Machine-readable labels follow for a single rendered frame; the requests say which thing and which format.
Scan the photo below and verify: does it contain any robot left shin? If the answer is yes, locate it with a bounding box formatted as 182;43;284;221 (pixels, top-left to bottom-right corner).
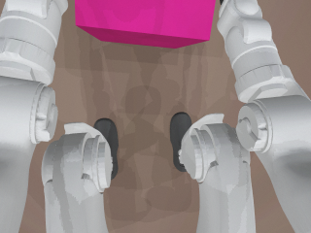
41;122;113;186

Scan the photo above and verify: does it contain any carton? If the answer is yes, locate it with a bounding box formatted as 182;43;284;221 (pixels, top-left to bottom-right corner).
75;0;216;49

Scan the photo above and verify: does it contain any robot right forearm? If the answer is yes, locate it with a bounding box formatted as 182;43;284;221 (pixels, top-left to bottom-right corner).
217;0;311;103

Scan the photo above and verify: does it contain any left robot upper arm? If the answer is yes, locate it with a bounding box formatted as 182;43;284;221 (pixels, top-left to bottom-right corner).
0;76;58;233

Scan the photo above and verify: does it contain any robot left forearm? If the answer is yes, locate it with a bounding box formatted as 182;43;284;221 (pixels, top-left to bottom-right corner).
0;0;68;85

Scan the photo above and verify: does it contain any left robot thigh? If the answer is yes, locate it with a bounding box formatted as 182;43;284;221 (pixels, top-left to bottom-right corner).
44;132;112;233

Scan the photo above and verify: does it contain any right robot upper arm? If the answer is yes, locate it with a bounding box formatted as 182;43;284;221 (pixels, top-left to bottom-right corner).
235;95;311;233

